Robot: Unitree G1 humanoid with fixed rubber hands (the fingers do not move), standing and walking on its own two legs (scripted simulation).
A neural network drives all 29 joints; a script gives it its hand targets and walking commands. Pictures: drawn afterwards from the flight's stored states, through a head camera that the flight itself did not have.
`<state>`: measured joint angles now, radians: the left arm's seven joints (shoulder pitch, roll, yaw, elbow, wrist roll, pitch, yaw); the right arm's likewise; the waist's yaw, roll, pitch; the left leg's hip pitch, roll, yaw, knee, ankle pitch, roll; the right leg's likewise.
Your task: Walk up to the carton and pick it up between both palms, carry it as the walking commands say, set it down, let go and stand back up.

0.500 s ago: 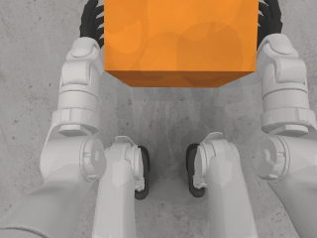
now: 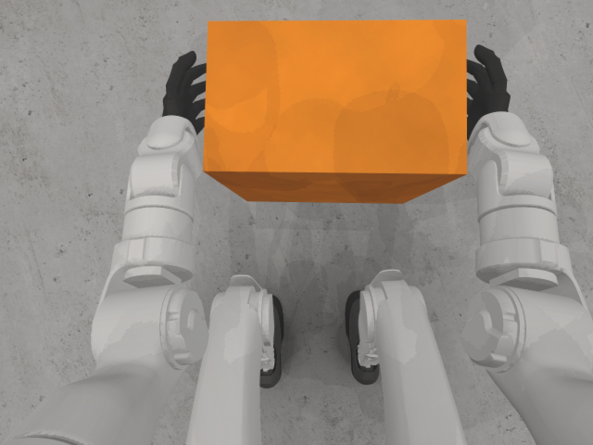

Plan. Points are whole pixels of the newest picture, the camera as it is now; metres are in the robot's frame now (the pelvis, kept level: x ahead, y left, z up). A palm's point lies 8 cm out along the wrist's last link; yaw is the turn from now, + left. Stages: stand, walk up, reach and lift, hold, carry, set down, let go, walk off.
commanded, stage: reach and lift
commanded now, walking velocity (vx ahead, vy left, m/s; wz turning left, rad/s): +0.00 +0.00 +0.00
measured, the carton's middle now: (328, 134) +0.50 -0.03 -0.15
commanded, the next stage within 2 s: none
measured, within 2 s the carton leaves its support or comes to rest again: neither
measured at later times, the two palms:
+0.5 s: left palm (153, 116) +0.48 +0.16 +0.00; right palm (523, 111) +0.46 -0.20 +0.00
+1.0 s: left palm (107, 100) +0.46 +0.16 +0.08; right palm (587, 91) +0.45 -0.20 +0.08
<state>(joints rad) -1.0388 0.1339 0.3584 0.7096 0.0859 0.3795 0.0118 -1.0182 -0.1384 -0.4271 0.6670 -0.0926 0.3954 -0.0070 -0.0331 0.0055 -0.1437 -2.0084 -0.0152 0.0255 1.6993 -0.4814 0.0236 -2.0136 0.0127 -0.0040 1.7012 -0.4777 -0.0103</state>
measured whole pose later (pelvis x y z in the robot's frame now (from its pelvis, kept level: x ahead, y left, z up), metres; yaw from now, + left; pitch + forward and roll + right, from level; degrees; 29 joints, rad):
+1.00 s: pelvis +0.04 +0.00 +0.13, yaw +0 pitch +37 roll +0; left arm -0.69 0.00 0.41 0.58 0.18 0.37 -0.05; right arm -0.67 0.00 -0.45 0.56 -0.17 0.37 0.05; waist -0.03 0.00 -0.23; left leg -1.45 -0.03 0.00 1.23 -0.42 0.02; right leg -1.45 0.02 0.00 1.23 -0.42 -0.01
